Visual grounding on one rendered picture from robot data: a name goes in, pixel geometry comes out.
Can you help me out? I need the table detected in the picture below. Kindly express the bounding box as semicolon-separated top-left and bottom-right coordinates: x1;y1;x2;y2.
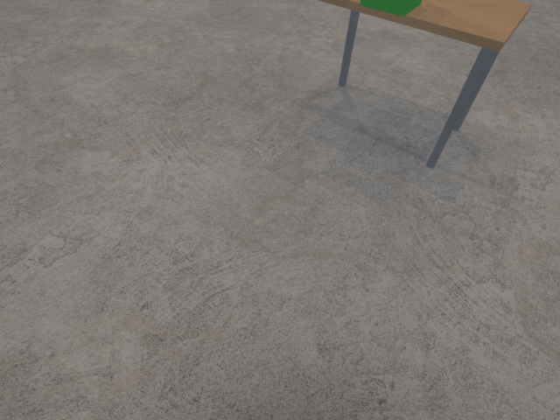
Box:
319;0;531;169

